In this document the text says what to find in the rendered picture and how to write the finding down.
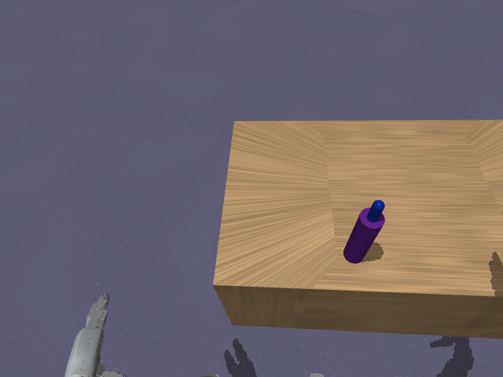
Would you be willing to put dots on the bottle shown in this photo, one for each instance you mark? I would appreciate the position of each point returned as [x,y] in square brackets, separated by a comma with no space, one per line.
[367,227]

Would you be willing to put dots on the left robot hand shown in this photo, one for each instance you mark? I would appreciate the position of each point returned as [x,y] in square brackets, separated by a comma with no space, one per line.
[84,360]

